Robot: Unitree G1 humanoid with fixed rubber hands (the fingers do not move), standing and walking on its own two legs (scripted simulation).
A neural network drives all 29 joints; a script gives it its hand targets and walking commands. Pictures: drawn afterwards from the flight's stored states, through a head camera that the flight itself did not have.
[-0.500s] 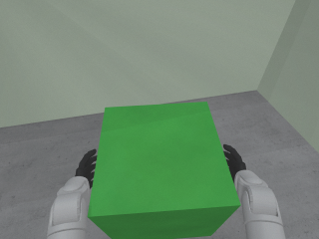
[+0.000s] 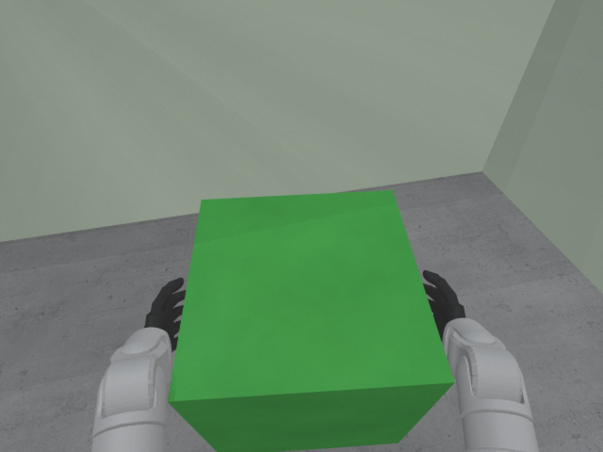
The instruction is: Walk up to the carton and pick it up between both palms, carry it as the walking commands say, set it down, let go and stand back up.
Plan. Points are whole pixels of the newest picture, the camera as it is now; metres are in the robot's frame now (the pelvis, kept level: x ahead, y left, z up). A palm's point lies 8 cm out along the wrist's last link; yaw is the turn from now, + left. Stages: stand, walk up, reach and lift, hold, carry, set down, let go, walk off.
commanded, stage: hold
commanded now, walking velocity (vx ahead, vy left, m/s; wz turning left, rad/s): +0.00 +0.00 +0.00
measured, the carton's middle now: (304, 326) +0.32 +0.00 -0.03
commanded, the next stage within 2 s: carry in 0.82 s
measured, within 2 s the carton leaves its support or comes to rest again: neither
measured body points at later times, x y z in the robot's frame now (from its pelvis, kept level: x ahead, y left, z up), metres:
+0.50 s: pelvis +0.00 +0.00 +0.00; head -0.02 +0.00 +0.45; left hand +0.28 +0.19 +0.03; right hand +0.28 -0.19 +0.03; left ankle +0.03 +0.12 -0.75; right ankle +0.01 -0.14 -0.75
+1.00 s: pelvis -0.01 +0.00 -0.02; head -0.02 +0.00 +0.43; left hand +0.29 +0.19 +0.04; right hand +0.28 -0.19 +0.04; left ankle +0.03 +0.12 -0.75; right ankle +0.01 -0.14 -0.75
